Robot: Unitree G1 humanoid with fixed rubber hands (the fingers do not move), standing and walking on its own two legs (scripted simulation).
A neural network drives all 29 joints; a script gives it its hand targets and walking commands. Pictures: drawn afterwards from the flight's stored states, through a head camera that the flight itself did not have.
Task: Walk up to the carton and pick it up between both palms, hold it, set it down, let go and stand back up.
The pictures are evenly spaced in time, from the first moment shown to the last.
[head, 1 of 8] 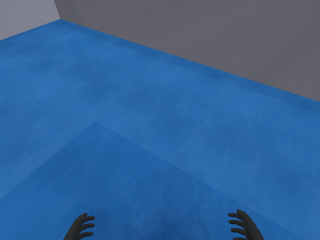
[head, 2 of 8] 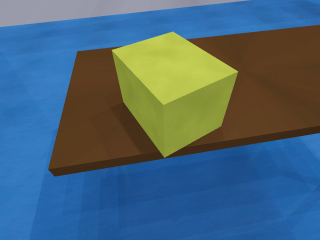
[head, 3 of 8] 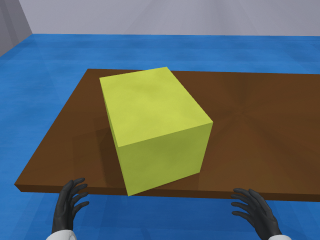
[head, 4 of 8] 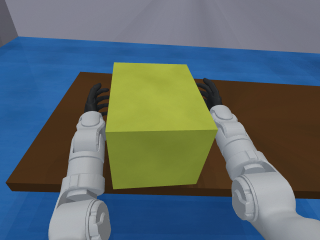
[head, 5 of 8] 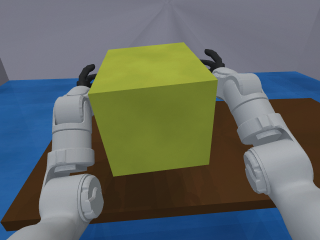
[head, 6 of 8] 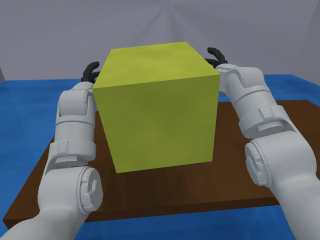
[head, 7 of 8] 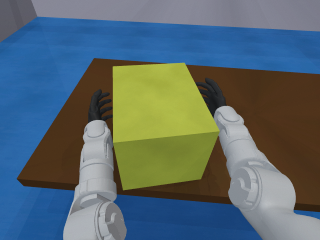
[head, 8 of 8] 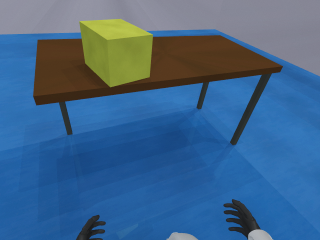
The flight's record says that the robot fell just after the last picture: yes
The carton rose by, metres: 0.20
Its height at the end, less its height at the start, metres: +0.00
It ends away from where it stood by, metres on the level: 0.01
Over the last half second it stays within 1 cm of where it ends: yes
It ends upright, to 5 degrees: yes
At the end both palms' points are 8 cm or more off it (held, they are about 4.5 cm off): yes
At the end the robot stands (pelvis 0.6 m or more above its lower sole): yes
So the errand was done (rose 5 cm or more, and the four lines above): yes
